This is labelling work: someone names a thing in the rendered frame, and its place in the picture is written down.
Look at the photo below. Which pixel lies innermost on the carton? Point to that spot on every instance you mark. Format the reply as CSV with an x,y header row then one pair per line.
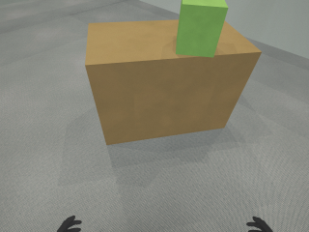
x,y
200,26

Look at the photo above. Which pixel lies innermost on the pedestal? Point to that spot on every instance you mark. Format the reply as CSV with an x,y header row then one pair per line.
x,y
144,90

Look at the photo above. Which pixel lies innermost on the left robot hand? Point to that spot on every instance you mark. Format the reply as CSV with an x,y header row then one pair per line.
x,y
69,222

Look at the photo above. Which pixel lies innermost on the right robot hand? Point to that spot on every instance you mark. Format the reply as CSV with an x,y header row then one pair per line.
x,y
259,223

